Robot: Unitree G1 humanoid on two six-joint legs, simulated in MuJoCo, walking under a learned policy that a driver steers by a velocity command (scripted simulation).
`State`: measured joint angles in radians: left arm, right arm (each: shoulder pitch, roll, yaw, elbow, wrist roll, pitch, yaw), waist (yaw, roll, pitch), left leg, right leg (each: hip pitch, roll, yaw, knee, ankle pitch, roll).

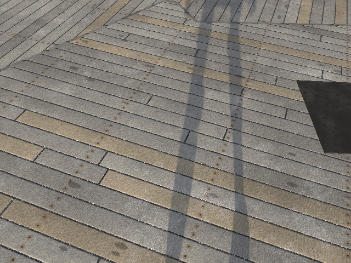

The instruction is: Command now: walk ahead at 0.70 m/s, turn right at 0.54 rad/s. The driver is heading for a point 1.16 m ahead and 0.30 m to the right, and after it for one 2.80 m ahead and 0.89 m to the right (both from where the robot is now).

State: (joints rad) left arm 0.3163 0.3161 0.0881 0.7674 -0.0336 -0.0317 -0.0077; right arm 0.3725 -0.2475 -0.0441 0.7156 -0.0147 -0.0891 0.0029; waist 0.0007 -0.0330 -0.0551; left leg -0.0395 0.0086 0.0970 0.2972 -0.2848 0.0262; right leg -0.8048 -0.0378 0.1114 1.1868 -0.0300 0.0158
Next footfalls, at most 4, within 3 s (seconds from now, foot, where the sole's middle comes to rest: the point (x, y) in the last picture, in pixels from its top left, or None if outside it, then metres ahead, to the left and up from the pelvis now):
0.32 right None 0.35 -0.19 -0.78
0.80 left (235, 203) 0.83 -0.27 -0.78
1.22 right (270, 156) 1.11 -0.48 -0.78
1.60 left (228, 168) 1.02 -0.26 -0.78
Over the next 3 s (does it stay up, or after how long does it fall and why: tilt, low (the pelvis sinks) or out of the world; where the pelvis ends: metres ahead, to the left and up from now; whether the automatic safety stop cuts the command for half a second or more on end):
stays up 1.54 -0.60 -0.03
